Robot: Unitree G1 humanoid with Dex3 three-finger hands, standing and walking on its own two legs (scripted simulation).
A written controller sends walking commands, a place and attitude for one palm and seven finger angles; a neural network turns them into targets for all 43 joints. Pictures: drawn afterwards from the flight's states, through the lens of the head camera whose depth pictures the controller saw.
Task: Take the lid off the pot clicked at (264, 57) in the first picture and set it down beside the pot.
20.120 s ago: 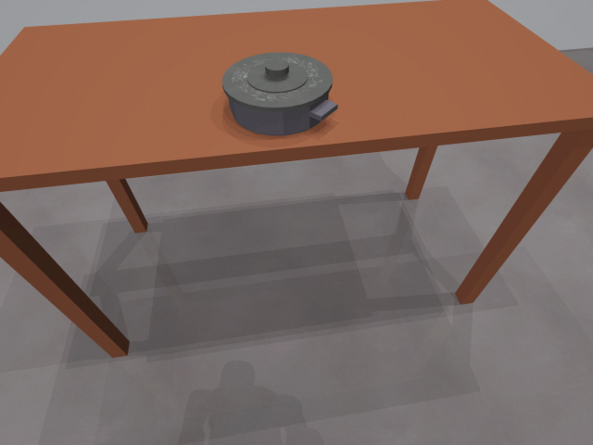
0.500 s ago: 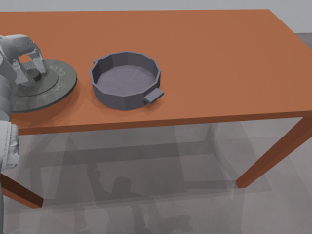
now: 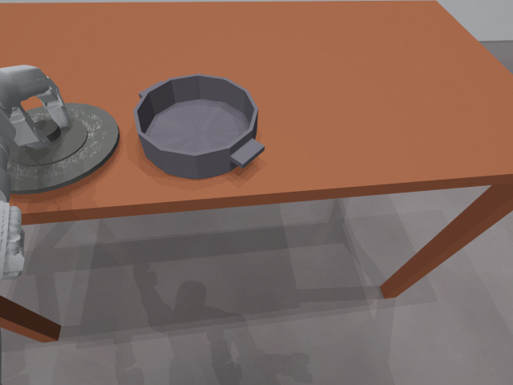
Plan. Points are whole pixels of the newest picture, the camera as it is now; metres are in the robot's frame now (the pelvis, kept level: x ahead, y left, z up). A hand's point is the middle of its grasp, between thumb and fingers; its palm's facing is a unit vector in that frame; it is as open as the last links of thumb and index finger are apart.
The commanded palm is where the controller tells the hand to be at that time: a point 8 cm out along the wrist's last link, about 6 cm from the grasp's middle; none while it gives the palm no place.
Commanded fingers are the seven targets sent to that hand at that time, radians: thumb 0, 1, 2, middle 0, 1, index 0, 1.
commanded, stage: lower the lid onto the table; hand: left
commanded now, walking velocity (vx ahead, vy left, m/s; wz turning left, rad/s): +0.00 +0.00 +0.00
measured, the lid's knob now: (43, 131) +0.49 +0.31 +0.11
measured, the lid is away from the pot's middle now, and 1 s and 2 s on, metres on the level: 0.24 0.25 0.25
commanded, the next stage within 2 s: open the fingers wide in 0.10 s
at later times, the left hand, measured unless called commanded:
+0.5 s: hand (23, 135) +0.45 +0.32 +0.14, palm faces -0.37 -0.13 -0.92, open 7.5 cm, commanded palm +0.47 +0.32 +0.20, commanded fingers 0.00 0.43 0.83 -0.63 -0.98 -0.62 -0.98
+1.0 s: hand (17, 132) +0.45 +0.32 +0.14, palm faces -0.36 -0.13 -0.92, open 9.5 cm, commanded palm +0.46 +0.32 +0.20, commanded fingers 0.00 -0.11 0.86 -0.45 -0.66 -0.45 -0.66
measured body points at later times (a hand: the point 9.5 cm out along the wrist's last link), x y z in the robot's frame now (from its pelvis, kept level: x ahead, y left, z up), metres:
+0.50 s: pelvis -0.01 +0.00 -0.01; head +0.05 +0.02 +0.44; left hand +0.47 +0.32 +0.19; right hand +0.02 -0.28 -0.12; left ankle +0.02 +0.07 -0.73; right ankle -0.04 -0.14 -0.73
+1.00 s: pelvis -0.01 +0.01 +0.00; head +0.05 +0.03 +0.44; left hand +0.47 +0.33 +0.20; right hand +0.01 -0.27 -0.12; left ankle +0.02 +0.07 -0.73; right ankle -0.04 -0.14 -0.73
